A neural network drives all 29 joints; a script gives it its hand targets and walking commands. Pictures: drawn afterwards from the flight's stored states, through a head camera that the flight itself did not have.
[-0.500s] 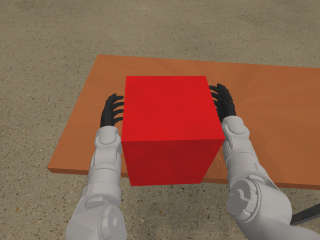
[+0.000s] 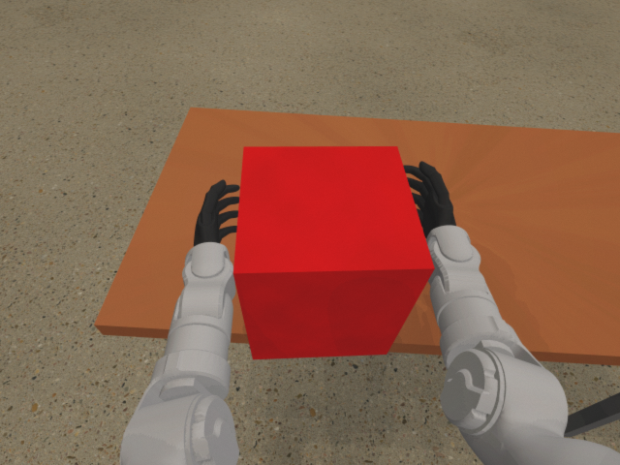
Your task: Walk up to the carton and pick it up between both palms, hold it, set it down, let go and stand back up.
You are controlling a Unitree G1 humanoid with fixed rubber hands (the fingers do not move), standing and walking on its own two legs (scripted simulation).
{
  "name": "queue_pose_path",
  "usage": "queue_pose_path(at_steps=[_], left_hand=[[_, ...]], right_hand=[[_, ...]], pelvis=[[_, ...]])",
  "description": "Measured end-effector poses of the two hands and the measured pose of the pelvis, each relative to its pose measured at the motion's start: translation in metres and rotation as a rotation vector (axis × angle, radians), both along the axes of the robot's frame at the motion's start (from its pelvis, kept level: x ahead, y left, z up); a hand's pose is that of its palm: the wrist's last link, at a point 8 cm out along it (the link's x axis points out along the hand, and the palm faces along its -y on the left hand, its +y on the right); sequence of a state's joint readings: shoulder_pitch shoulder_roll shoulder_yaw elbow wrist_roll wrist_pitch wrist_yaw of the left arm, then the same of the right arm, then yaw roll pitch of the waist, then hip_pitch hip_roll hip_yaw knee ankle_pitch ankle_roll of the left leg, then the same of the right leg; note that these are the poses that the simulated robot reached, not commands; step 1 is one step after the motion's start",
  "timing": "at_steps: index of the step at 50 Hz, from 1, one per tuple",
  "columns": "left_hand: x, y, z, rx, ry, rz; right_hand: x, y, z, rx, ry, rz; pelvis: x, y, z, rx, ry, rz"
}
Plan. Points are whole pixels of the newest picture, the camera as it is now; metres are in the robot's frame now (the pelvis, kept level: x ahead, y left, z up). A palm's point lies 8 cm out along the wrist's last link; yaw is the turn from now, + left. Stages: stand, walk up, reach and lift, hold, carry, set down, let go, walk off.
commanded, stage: reach and lift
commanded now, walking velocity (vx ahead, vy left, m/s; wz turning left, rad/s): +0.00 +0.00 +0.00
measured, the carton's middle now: (320, 259) +0.40 +0.01 +0.03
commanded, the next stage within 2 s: none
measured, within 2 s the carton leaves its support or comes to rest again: leaves its support in 0.04 s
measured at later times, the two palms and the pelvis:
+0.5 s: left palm (202, 229) +0.37 +0.16 +0.12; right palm (449, 215) +0.40 -0.14 +0.14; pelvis -0.02 +0.00 +0.00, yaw +1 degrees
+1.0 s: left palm (193, 211) +0.37 +0.17 +0.15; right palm (454, 207) +0.39 -0.13 +0.16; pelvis -0.02 +0.01 +0.00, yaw +1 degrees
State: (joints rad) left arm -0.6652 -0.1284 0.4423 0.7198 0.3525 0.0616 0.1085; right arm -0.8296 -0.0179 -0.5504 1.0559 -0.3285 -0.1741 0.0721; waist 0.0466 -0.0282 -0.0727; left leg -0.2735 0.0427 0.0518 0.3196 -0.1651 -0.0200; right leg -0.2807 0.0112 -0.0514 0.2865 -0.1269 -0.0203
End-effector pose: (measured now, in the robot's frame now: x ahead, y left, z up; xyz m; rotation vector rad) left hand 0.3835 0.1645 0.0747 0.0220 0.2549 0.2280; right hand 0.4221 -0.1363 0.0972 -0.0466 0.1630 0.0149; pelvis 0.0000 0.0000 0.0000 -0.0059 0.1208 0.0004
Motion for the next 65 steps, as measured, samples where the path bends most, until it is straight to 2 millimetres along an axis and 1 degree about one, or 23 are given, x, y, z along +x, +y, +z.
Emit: queue_pose_path(at_steps=[5, 9, 12, 18, 22, 27, 32, 40, 45, 51, 56, 65], left_hand=[[-0.003, -0.003, 0.006, 0.019, 0.005, -0.007], [-0.004, -0.004, 0.014, 0.015, -0.002, -0.013], [-0.005, -0.004, 0.023, 0.011, -0.016, -0.013], [-0.009, -0.003, 0.039, 0.013, -0.04, -0.017], [-0.013, -0.001, 0.042, -0.008, -0.037, -0.025], [-0.017, 0.001, 0.041, -0.012, -0.015, -0.032], [-0.018, 0.004, 0.047, -0.001, -0.017, -0.038], [-0.014, 0.002, 0.07, 0.039, -0.036, -0.058], [-0.014, 0.002, 0.07, 0.028, -0.017, -0.059], [-0.016, 0.005, 0.075, 0.033, -0.039, -0.06], [-0.016, 0.004, 0.084, 0.027, -0.041, -0.062], [-0.019, 0.002, 0.102, 0.03, -0.061, -0.095]], right_hand=[[-0.006, -0.003, 0.0, 0.014, 0.001, -0.014], [-0.011, -0.005, 0.003, 0.024, -0.004, -0.028], [-0.014, -0.006, 0.01, 0.029, -0.018, -0.032], [-0.018, -0.003, 0.03, 0.018, -0.044, -0.035], [-0.023, -0.002, 0.039, 0.007, -0.04, -0.038], [-0.028, 0.001, 0.04, 0.007, -0.017, -0.045], [-0.031, 0.003, 0.041, 0.018, -0.019, -0.054], [-0.034, 0.0, 0.051, 0.047, -0.04, -0.079], [-0.034, 0.001, 0.053, 0.037, -0.023, -0.082], [-0.034, 0.004, 0.066, 0.05, -0.048, -0.086], [-0.035, 0.004, 0.076, 0.055, -0.049, -0.094], [-0.045, 0.001, 0.089, 0.074, -0.069, -0.126]], pelvis=[[-0.003, 0.002, 0.0, -0.002, -0.011, 0.0], [-0.007, 0.002, 0.001, 0.001, -0.029, 0.0], [-0.009, 0.002, 0.001, 0.002, -0.034, -0.001], [-0.013, 0.001, 0.001, 0.003, -0.066, 0.003], [-0.016, 0.001, 0.002, 0.005, -0.092, 0.007], [-0.018, 0.002, 0.002, 0.006, -0.112, 0.01], [-0.019, 0.006, 0.002, 0.003, -0.12, 0.012], [-0.017, 0.011, 0.002, -0.001, -0.135, 0.014], [-0.017, 0.012, 0.002, -0.001, -0.155, 0.012], [-0.017, 0.011, 0.002, -0.006, -0.162, 0.023], [-0.016, 0.01, 0.001, -0.004, -0.175, 0.032], [-0.015, 0.013, 0.001, -0.004, -0.213, 0.04]])
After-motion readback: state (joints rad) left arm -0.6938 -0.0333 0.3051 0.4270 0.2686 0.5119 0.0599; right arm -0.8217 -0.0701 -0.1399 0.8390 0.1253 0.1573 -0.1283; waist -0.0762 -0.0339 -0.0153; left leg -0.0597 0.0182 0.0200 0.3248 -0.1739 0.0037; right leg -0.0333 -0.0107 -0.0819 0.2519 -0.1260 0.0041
